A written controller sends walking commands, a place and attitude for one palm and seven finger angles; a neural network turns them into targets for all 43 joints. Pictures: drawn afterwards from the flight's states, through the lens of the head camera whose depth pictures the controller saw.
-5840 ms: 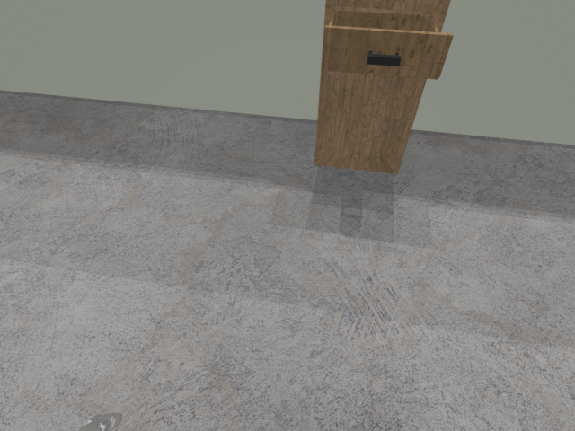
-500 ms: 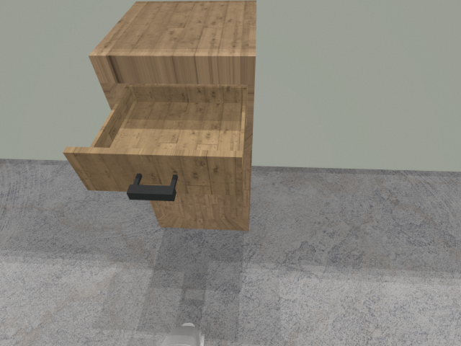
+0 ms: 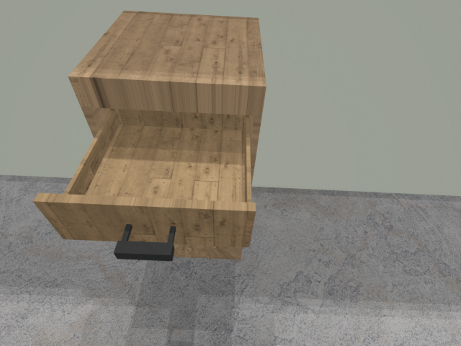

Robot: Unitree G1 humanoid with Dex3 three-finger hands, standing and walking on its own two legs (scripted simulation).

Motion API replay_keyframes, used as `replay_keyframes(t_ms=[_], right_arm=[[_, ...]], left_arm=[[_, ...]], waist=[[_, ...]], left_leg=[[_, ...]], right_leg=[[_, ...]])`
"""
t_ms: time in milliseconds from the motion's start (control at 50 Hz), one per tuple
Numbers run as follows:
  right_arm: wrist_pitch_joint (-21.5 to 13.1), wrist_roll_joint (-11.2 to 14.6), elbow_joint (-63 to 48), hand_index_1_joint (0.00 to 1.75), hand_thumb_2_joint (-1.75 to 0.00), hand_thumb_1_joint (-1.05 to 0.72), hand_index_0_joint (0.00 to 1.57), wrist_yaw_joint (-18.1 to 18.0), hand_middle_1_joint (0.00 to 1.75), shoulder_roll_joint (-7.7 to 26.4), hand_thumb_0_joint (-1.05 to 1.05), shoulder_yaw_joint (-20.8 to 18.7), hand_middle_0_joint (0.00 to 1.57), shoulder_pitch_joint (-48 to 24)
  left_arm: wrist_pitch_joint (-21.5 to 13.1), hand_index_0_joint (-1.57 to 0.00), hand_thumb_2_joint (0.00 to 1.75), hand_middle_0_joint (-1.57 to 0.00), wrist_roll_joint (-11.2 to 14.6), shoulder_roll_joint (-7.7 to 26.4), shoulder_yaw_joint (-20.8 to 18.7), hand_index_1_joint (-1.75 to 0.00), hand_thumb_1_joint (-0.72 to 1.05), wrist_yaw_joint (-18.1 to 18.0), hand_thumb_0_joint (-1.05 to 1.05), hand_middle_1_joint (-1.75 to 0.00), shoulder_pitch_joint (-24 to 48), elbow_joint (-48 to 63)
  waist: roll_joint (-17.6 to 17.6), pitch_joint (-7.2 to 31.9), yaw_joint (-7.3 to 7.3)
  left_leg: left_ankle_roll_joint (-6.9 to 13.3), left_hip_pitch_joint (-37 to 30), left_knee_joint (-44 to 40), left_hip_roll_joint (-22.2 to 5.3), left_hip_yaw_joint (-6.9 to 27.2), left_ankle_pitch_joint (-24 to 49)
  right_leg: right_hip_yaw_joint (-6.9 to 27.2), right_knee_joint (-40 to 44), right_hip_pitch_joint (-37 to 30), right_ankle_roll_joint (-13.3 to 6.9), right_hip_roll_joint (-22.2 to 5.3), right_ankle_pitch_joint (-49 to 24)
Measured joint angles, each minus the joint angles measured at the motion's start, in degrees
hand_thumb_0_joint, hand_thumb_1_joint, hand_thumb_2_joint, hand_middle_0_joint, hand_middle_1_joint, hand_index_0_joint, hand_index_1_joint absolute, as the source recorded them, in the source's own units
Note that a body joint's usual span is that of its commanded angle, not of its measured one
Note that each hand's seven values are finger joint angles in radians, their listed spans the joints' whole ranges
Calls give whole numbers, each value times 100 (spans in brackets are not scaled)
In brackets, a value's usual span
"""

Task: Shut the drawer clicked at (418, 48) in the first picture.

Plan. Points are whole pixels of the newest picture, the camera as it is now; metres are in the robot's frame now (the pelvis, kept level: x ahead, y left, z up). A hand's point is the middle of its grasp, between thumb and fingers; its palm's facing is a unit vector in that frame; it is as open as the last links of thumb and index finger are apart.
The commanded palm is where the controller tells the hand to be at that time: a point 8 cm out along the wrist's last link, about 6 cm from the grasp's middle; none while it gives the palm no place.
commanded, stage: come to a stop and stand still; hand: left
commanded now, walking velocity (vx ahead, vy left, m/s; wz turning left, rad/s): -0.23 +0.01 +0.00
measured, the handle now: (147, 240) +0.31 +0.18 -0.02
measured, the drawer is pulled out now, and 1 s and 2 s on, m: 0.29 0.29 0.29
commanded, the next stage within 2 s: look again from close up in 0.80 s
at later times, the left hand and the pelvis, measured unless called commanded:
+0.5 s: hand out of the picture +0.01 +0.19 -0.18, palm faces +0.08 -0.97 -0.24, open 7.3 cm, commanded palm none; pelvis -0.04 -0.01 -0.01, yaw +0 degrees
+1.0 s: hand out of the picture -0.04 +0.16 -0.18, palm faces -0.04 -0.97 -0.23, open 7.3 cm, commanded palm none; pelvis -0.06 -0.01 -0.01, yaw -2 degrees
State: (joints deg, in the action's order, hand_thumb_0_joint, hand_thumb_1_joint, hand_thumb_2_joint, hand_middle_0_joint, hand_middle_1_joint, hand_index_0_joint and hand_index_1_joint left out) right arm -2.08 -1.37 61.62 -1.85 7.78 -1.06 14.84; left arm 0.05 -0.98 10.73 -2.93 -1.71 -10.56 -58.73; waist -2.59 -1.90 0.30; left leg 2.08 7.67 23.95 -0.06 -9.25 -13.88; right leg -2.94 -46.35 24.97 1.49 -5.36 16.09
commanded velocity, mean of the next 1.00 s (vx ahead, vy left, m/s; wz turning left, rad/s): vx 0.03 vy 0.01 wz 0.00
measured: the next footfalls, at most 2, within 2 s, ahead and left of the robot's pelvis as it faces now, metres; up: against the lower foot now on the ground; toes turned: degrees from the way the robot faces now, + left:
right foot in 0.10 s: +0.11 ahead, -0.13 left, +0.00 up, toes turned -6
left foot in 0.52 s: -0.05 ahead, +0.12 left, +0.00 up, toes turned +0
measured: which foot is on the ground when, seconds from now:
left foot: down 0.00-0.12, up 0.14-0.50, down 0.52-1.00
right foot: up 0.00-0.08, down 0.10-0.52, up 0.54-0.90, down 0.92-1.00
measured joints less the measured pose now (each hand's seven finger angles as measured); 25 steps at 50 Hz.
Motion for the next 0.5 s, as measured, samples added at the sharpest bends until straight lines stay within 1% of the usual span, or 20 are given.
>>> replay_keyframes(t_ms=[40,80,100,120,140,160,180,200,240,280,320,380,440,480,500], right_arm=[[92,-4,52,30,-90,-93,20,1,30,-44,-1,-2,20,38],[174,2,76,30,-90,-92,20,7,30,-79,-1,-25,20,70],[211,10,81,30,-90,-92,20,15,30,-88,0,-42,20,77],[255,26,83,30,-90,-92,20,26,30,-62,0,-71,20,39],[300,47,56,30,-90,-92,20,33,30,-28,0,-107,20,-1],[346,69,20,30,-90,-92,20,32,30,5,0,-141,20,-32],[396,85,-7,30,-90,-91,20,27,30,35,0,-170,20,-59],[443,90,-23,30,-90,-91,20,24,30,64,0,-193,20,-84],[508,90,-39,30,-90,-91,20,30,30,125,0,-231,20,-130],[549,80,-60,30,-90,-91,20,50,30,197,0,-259,20,-159],[576,68,-89,30,-90,-91,20,75,30,267,0,-278,20,-167],[573,52,-122,30,-90,-91,20,113,30,344,0,-278,20,-154],[528,50,-155,30,-90,-91,20,142,30,377,0,-253,20,-131],[448,53,-180,30,-90,-91,20,149,30,373,0,-223,19,-83],[395,51,-198,30,-90,-91,20,144,30,372,0,-202,19,-28]], left_arm=[[43,-20,90,-20,0,-22,30,-29,91,-5,0,-30,90,58],[60,-20,90,-20,-7,-41,50,-29,91,3,0,-30,109,108],[46,-20,90,-20,-16,-48,54,-29,91,5,0,-30,100,124],[35,-20,90,-20,-30,-93,59,-29,91,1,0,-30,114,112],[31,-20,90,-20,-34,-140,81,-29,91,8,0,-30,136,103],[32,-20,90,-20,-33,-184,107,-29,91,20,0,-30,166,99],[33,-20,90,-20,-31,-225,121,-29,91,22,0,-30,192,100],[38,-20,90,-20,-22,-257,107,-29,91,-1,0,-30,213,111],[65,-21,90,-21,-18,-275,77,-29,92,-36,0,-30,250,140],[95,-21,90,-21,-26,-274,59,-30,92,-44,0,-30,258,157],[121,-21,90,-21,-39,-259,40,-30,92,-45,0,-30,234,166],[143,-21,90,-21,-65,-203,1,-30,91,-33,0,-30,169,160],[162,-21,90,-21,-93,-115,-40,-30,91,-13,0,-30,63,133],[194,-21,90,-21,-91,-44,-68,-30,91,-5,0,-30,-22,70],[222,-21,90,-21,-79,-15,-76,-30,91,-4,0,-30,-74,26]], waist=[[41,-49,-44],[77,-99,-68],[92,-122,-64],[196,-178,-74],[301,-244,-127],[379,-308,-180],[420,-361,-199],[437,-398,-187],[453,-447,-132],[461,-451,-80],[456,-411,-33],[401,-309,52],[292,-172,150],[202,-68,178],[181,-2,169]], left_leg=[[-60,-26,139,-30,-3,-125],[-138,13,379,-67,-34,-297],[-186,73,551,-92,-62,-407],[-227,169,753,-182,-51,-508],[-255,316,1022,-220,61,-710],[-275,511,1429,-204,211,-1062],[-288,713,1902,-151,352,-1385],[-302,905,2385,-87,479,-1569],[-338,1211,3206,2,673,-1607],[-385,1351,3593,32,792,-1496],[-422,1331,3553,15,856,-1387],[-431,1086,2977,-42,878,-1349],[-372,726,2108,-78,833,-1408],[-302,378,1304,-65,745,-1227],[-262,157,808,-56,705,-1059]], right_leg=[[-20,495,-239,-5,45,-27],[-37,1038,-529,-25,83,-356],[-25,1245,-638,-93,106,-533],[-37,1211,-608,-186,185,-452],[-78,1150,-563,-266,237,-365],[-131,1137,-538,-327,252,-319],[-166,1167,-523,-369,246,-322],[-180,1229,-510,-397,236,-366],[-192,1395,-491,-411,226,-516],[-195,1559,-469,-416,220,-666],[-196,1707,-441,-401,209,-802],[-190,1896,-403,-368,190,-992],[-156,2078,-349,-324,187,-1193],[-122,2174,-314,-268,190,-1322],[-115,2156,-273,-227,207,-1317]])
